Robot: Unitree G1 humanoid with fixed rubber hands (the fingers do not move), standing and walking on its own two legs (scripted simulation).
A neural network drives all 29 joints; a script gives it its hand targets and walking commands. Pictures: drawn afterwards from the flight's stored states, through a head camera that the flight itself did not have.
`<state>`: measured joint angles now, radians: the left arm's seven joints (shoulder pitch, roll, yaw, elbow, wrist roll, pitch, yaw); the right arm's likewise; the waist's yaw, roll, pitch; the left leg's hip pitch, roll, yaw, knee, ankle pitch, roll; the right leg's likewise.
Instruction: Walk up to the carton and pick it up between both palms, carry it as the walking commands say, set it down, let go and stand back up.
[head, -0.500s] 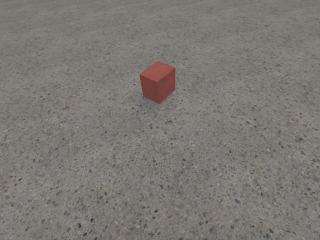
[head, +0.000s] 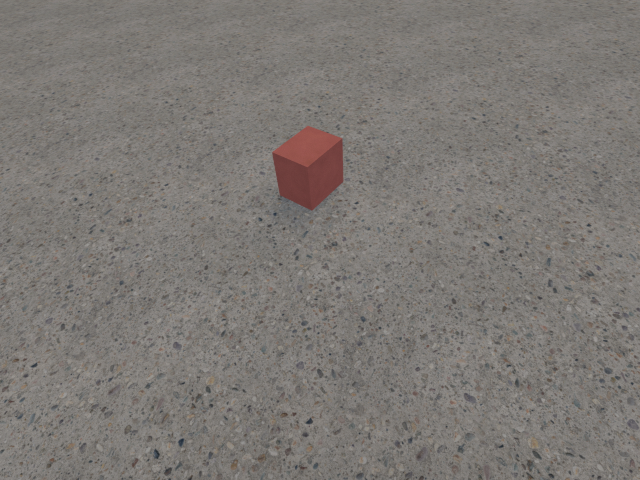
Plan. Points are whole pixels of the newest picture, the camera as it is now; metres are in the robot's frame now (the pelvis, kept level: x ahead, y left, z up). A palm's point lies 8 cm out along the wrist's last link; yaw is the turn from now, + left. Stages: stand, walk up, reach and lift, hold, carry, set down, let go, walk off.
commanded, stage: walk up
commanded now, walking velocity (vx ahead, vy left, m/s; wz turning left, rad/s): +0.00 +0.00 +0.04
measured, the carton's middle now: (309, 167) +1.56 +0.09 -0.65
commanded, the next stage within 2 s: none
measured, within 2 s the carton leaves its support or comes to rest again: neither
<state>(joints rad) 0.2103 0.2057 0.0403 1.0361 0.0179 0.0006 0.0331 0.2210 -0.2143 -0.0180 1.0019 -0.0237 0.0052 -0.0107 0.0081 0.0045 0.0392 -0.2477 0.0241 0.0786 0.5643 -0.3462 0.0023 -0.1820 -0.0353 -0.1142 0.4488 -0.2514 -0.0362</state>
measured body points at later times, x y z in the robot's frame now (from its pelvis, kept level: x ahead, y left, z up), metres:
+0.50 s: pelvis -0.02 +0.01 +0.00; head +0.00 +0.01 +0.45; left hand +0.05 +0.27 -0.14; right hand +0.03 -0.23 -0.15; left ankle +0.00 +0.13 -0.74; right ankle -0.03 -0.09 -0.73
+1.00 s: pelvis -0.05 +0.02 +0.00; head -0.04 +0.04 +0.45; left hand -0.02 +0.28 -0.16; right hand +0.04 -0.22 -0.14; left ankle -0.06 +0.13 -0.74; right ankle -0.04 -0.09 -0.73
